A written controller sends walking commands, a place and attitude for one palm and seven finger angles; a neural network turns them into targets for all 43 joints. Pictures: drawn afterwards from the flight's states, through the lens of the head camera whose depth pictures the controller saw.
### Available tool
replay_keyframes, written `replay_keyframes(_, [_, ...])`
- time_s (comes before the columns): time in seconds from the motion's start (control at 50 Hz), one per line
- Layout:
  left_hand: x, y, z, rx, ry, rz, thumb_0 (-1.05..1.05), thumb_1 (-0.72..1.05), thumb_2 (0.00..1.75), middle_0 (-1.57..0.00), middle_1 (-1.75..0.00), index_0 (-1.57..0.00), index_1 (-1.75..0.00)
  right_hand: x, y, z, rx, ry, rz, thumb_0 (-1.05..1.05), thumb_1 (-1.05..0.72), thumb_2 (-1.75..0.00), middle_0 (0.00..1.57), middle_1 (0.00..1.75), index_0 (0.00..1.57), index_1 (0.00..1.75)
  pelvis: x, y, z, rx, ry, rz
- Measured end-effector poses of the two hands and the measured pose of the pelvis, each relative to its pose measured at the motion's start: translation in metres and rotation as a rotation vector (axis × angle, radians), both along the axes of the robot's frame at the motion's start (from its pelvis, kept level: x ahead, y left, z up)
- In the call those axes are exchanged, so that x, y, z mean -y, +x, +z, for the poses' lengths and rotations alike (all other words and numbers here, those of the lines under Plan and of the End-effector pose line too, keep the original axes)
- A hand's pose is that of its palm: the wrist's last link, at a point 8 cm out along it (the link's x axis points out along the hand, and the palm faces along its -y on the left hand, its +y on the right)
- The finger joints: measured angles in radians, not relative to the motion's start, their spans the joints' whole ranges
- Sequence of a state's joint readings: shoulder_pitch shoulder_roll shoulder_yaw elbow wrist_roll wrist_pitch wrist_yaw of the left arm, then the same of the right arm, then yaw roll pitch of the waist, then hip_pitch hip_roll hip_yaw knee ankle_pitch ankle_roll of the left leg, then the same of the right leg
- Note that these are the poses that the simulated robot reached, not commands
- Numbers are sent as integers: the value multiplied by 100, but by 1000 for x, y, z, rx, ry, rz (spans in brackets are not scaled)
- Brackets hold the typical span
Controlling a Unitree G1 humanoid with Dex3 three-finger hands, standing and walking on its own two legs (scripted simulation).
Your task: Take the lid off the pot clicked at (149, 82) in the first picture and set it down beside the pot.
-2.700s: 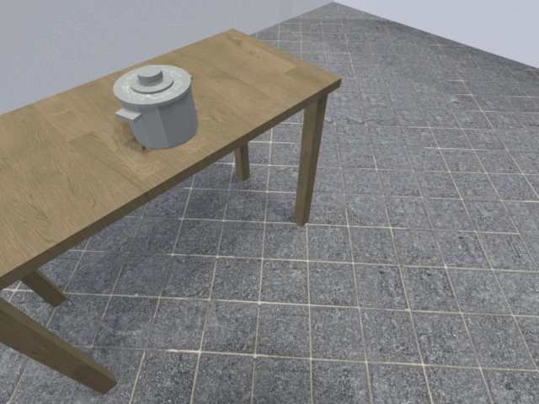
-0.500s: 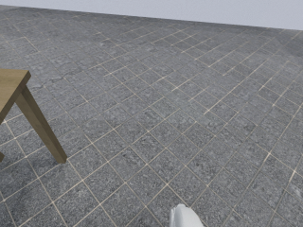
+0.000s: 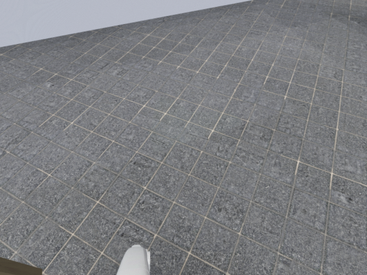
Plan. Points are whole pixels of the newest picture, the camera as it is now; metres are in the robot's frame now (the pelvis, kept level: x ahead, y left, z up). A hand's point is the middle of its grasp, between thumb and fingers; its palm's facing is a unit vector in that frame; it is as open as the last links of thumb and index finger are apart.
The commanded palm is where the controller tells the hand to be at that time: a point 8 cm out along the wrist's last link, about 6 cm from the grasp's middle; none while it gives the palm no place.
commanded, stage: walk to a spot facing it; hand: left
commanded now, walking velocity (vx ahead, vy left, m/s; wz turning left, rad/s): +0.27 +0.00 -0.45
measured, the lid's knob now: out of the picture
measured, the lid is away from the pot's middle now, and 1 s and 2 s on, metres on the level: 0.00 0.00 0.00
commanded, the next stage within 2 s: turn to face it in 0.32 s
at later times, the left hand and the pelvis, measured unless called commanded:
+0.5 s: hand (81, 256) +0.19 +0.29 -0.19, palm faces -0.12 -0.97 -0.19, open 7.4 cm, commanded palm none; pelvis +0.18 +0.10 -0.01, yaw -16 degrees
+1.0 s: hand (108, 190) +0.36 +0.25 -0.15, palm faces -0.12 -0.97 -0.19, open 7.4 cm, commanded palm none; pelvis +0.19 +0.10 +0.00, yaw -4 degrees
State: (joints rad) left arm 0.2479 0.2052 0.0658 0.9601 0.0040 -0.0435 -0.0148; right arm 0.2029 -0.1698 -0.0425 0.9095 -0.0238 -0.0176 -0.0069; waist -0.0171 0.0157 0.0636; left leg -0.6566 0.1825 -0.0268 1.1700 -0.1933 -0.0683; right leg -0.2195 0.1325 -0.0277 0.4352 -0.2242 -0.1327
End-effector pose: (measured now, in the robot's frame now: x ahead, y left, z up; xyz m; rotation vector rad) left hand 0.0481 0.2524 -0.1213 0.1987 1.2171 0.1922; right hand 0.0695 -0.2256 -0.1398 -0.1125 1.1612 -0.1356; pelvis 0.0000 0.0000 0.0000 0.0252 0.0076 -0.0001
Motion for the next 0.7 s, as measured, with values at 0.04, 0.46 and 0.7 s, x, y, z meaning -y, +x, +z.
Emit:
replay_keyframes(0.04, [-7, 2, 4, -20, 10, 14, 0, 92, 89, -20, -30, -20, -30, -3, 33, 4, 42, 2, 11, 0, -91, -90, 20, 30, 20, 30, -5, 15, 2, -7, 4, -19])
replay_keyframes(0.46, [-82, 102, -38, -315, -58, -59, 1, 91, 89, -20, -30, -20, -30, -75, 236, 37, 248, -104, -48, 0, -91, -90, 20, 30, 20, 30, -89, 174, -12, 16, -49, -275])
replay_keyframes(0.7, [-86, 294, -16, 30, -62, -236, 0, 91, 89, -20, -30, -19, -30, -104, 89, 29, -182, -101, -269, 0, -92, -90, 20, 30, 20, 30, -114, 207, 8, -9, -73, -220])
